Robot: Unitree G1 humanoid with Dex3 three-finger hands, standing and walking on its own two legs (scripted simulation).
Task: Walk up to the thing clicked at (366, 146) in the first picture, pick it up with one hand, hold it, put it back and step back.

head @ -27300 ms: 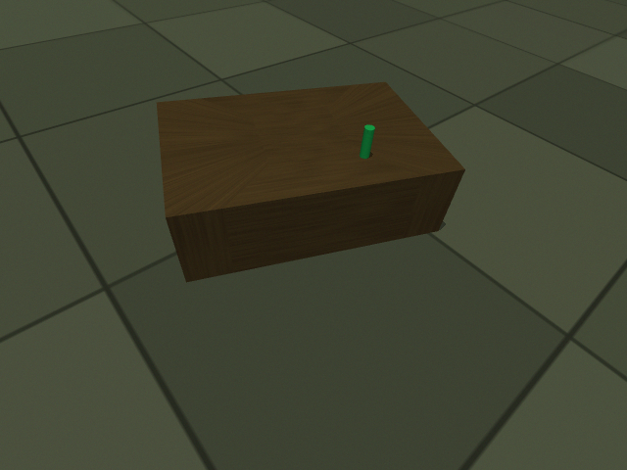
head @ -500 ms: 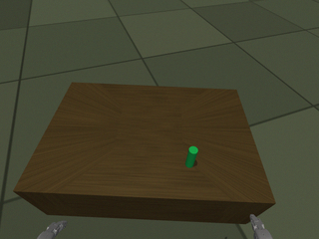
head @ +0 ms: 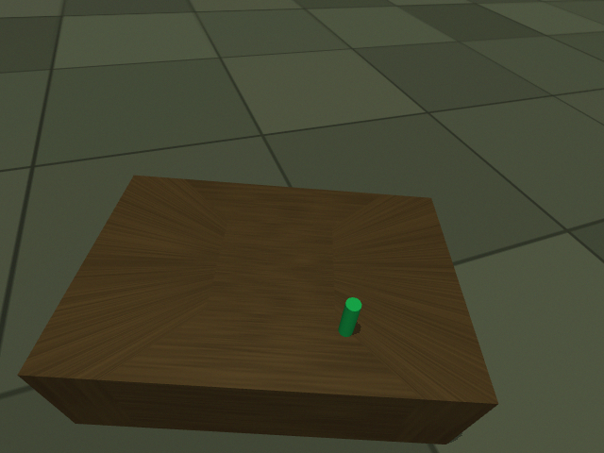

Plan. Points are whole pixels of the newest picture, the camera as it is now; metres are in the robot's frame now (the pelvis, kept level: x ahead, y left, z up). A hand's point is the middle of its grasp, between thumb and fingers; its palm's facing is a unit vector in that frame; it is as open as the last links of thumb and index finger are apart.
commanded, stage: stand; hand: right
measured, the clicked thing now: (349, 317) +0.54 -0.15 -0.35
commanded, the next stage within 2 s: none
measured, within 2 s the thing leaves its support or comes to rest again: neither
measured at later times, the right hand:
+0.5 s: hand out of the picture +0.05 -0.22 -0.16, palm faces -0.01 +0.94 -0.33, open 7.6 cm
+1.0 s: hand out of the picture +0.08 -0.23 -0.15, palm faces -0.01 +0.94 -0.35, open 7.4 cm
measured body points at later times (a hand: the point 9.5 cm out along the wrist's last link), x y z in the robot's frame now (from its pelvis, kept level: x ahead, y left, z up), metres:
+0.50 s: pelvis +0.00 +0.02 +0.00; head +0.00 +0.02 +0.45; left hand +0.05 +0.31 -0.14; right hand +0.05 -0.27 -0.13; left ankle +0.01 +0.14 -0.74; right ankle +0.02 -0.11 -0.74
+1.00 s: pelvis +0.02 +0.02 +0.01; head +0.02 +0.03 +0.46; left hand +0.09 +0.32 -0.13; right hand +0.08 -0.27 -0.13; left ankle +0.01 +0.14 -0.74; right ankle +0.02 -0.11 -0.74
